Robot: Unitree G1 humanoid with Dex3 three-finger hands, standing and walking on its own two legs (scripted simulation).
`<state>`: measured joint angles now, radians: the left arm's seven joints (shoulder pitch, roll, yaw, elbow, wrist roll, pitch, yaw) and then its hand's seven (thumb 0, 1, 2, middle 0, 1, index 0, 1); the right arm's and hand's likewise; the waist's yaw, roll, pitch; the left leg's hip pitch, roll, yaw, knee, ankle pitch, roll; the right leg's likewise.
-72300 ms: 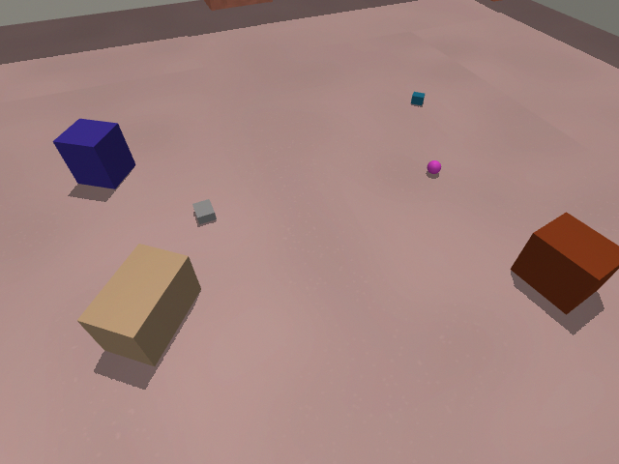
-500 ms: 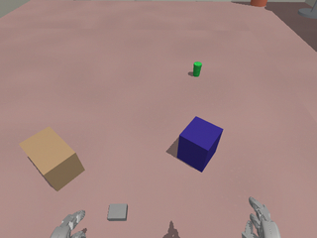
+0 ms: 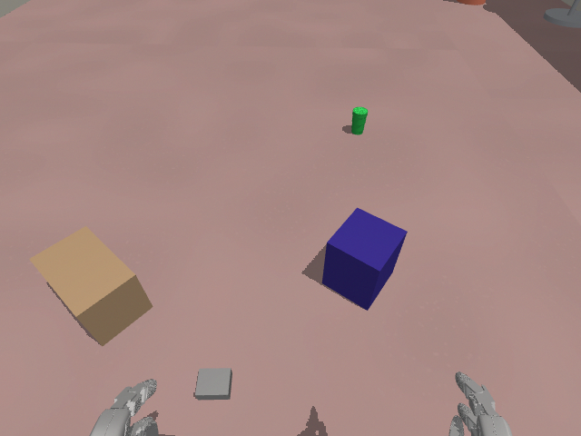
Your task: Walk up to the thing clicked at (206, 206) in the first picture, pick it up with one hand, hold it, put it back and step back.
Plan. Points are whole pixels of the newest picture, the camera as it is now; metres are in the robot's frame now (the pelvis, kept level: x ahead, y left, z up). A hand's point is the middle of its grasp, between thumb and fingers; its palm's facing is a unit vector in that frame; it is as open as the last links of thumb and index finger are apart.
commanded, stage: home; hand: left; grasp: from above
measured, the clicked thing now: (214, 383) +0.46 +0.25 -0.69
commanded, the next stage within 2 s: stand in 1.36 s
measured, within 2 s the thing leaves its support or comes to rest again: neither
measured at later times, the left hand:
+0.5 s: hand out of the picture +0.16 +0.18 -0.04, palm faces +0.04 -0.98 -0.21, open 7.4 cm
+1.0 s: hand out of the picture +0.17 +0.18 -0.04, palm faces +0.04 -0.98 -0.21, open 7.4 cm
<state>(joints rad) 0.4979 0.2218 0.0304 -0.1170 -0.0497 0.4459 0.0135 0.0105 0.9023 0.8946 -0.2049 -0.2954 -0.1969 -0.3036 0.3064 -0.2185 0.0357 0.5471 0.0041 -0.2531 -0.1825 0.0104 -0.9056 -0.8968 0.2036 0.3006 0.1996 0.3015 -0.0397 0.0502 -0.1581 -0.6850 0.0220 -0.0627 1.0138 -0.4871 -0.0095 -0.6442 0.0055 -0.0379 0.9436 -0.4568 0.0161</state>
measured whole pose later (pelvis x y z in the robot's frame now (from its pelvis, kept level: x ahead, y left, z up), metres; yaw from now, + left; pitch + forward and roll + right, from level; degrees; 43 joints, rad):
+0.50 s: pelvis +0.00 +0.00 +0.00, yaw +0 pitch +9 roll -3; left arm 0.50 0.23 0.03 -0.13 -0.05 0.45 0.01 0.01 0.90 0.89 -0.21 -0.30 -0.20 -0.30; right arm 0.29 -0.22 0.03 0.54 0.00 -0.26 -0.18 0.01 -0.91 -0.90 0.20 0.30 0.20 0.30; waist -0.04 0.05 -0.16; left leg -0.69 0.02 -0.06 1.02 -0.49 -0.01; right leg -0.65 0.01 -0.04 0.95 -0.46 0.02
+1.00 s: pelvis +0.01 +0.00 +0.00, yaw +0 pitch +10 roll -3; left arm 0.50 0.23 0.03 -0.13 -0.05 0.45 0.01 0.01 0.90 0.89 -0.20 -0.30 -0.20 -0.30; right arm 0.30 -0.23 0.03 0.53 0.01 -0.25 -0.18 0.01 -0.91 -0.90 0.20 0.30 0.20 0.30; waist -0.04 0.05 -0.17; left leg -0.69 0.02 -0.06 1.02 -0.50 -0.01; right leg -0.65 0.01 -0.04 0.95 -0.47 0.01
